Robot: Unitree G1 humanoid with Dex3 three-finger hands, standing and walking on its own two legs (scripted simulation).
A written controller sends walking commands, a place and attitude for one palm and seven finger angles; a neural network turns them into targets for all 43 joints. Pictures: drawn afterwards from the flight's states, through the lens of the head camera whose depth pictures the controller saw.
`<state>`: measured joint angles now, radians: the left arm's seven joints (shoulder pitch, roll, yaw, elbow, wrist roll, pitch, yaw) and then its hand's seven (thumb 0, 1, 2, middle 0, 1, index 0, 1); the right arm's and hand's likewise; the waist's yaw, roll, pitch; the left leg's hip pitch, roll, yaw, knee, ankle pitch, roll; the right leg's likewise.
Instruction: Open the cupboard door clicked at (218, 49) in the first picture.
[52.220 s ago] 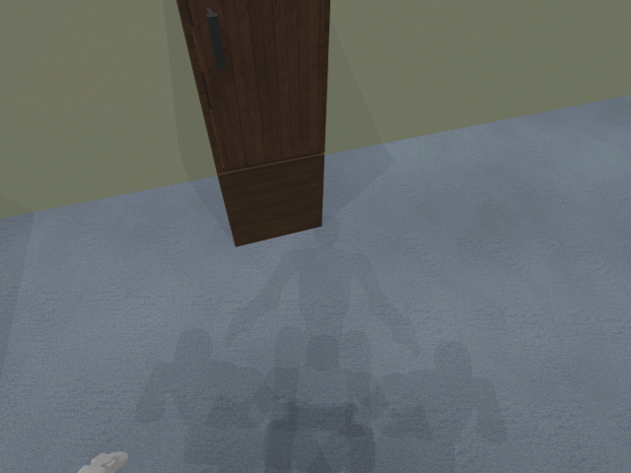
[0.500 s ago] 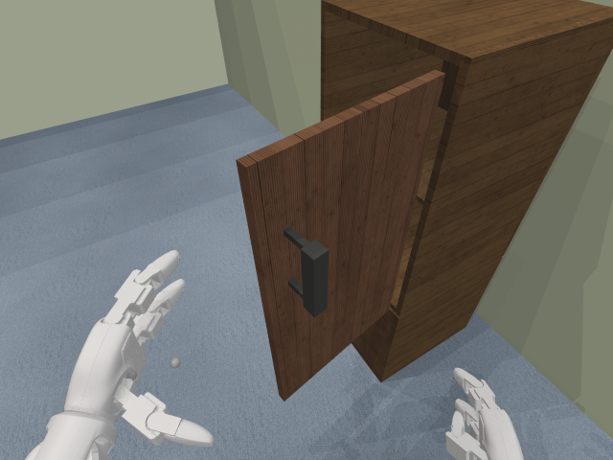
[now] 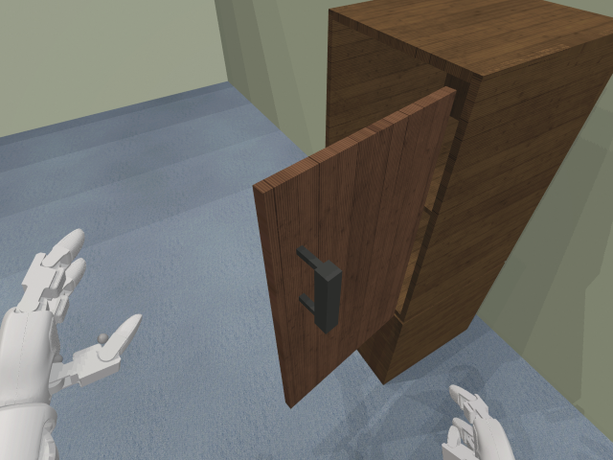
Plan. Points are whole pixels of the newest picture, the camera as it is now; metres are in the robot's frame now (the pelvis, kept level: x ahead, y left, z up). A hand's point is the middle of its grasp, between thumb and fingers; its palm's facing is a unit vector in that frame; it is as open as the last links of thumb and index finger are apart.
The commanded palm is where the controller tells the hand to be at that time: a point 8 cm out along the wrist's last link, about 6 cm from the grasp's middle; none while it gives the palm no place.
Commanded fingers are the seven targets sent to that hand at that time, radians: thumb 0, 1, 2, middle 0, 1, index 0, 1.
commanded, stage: draw the hand back to the body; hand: left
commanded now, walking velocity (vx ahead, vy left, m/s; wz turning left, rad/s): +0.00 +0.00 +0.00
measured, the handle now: (315, 289) +0.32 +0.03 +0.08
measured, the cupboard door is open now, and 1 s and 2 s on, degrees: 100 100 100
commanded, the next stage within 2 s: step back with the hand held close in 0.52 s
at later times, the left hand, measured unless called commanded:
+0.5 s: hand (84, 334) +0.18 +0.25 +0.15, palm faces +0.45 -0.81 -0.37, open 7.4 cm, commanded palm +0.14 +0.29 +0.17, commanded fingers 0.00 0.90 0.90 -0.20 -0.30 -0.20 -0.30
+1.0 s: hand (86, 346) +0.18 +0.25 +0.14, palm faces +0.31 -0.81 -0.50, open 7.4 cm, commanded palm +0.12 +0.29 +0.18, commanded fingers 0.00 0.90 0.90 -0.20 -0.30 -0.20 -0.30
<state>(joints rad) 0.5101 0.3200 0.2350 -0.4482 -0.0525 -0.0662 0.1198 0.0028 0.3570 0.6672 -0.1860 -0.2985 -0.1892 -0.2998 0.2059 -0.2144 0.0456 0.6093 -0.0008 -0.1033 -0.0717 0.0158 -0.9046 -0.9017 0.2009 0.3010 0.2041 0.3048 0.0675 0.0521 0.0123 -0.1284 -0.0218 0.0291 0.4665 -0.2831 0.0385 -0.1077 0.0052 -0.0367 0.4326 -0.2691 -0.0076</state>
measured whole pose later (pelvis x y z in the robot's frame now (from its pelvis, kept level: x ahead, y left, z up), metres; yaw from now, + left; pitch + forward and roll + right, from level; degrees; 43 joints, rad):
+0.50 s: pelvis +0.00 -0.01 +0.00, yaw +0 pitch -4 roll -1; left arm 0.47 0.33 0.32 -0.39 -0.07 -0.08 0.12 0.02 0.89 0.90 -0.21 -0.30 -0.21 -0.30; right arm 0.19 -0.22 0.02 0.64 0.00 -0.09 -0.07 0.01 -0.91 -0.90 0.20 0.30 0.20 0.30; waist 0.07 0.05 0.02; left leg -0.09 0.00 0.03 0.43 -0.26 0.02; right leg -0.07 0.03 -0.04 0.38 -0.24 -0.03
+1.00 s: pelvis -0.03 +0.00 +0.00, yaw -2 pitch +0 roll -1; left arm 0.57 0.41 0.37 -0.47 -0.05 -0.14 0.12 0.02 0.89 0.90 -0.21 -0.30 -0.21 -0.30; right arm 0.17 -0.24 -0.02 0.56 0.02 0.01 -0.08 0.01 -0.91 -0.90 0.20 0.30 0.20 0.30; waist 0.00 0.03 0.05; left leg -0.26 0.00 0.06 0.48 -0.23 0.04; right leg -0.25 0.03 -0.01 0.44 -0.20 -0.01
